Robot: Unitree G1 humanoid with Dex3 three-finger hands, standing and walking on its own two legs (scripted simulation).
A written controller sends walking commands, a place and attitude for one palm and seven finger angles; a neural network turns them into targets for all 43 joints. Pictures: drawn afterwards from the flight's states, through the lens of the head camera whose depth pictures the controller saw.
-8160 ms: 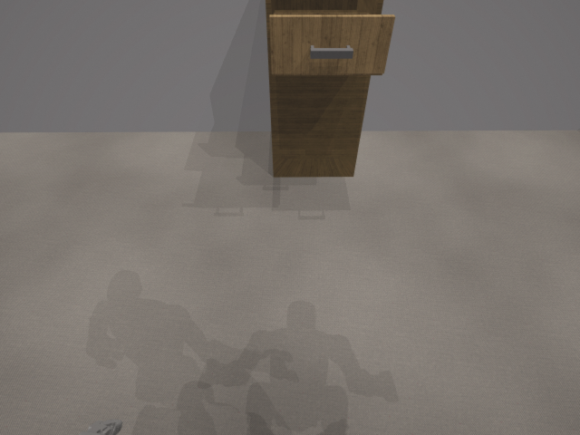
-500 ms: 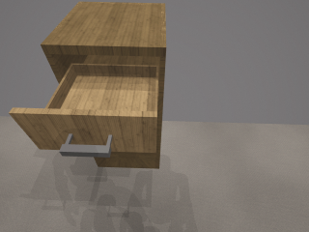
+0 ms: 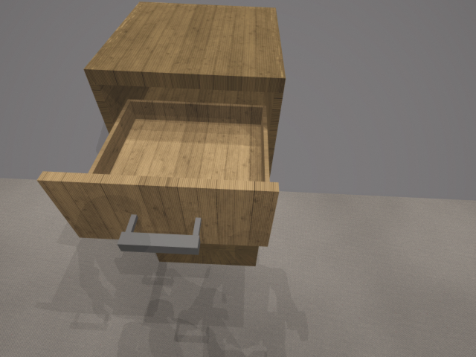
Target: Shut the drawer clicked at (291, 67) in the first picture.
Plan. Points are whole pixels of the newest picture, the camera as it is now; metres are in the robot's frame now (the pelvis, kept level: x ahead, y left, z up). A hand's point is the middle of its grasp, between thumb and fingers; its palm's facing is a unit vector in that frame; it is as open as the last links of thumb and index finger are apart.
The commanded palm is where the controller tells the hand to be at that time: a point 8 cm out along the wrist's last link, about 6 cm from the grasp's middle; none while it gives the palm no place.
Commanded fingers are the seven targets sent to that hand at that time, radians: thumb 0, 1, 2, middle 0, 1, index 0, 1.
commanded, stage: look again from close up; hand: left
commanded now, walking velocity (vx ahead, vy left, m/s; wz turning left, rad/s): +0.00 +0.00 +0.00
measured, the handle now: (162, 232) +0.31 +0.16 +0.03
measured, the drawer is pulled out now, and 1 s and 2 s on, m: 0.29 0.29 0.29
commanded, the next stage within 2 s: raise the hand and make a fist in 0.08 s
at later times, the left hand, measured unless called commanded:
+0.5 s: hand (139, 352) +0.14 +0.16 -0.02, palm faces +0.10 -0.99 -0.03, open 6.8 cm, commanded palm +0.08 +0.22 -0.02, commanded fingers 0.00 0.90 0.90 -0.54 -0.67 -0.54 -0.67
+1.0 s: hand (127, 329) +0.16 +0.17 +0.03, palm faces +0.11 -0.99 -0.07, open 3.9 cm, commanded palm +0.09 +0.21 +0.04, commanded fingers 0.00 0.90 0.90 -1.04 -1.21 -1.04 -1.21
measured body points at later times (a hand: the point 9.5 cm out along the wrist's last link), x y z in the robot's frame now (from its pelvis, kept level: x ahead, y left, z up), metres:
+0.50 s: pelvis -0.03 -0.02 -0.04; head -0.03 -0.02 +0.42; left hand +0.13 +0.21 -0.01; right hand +0.15 -0.26 -0.10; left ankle +0.00 +0.08 -0.73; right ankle +0.00 -0.11 -0.73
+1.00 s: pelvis +0.00 -0.03 -0.04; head +0.02 -0.04 +0.41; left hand +0.14 +0.22 +0.04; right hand +0.18 -0.26 -0.12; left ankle +0.00 +0.08 -0.73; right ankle +0.00 -0.11 -0.73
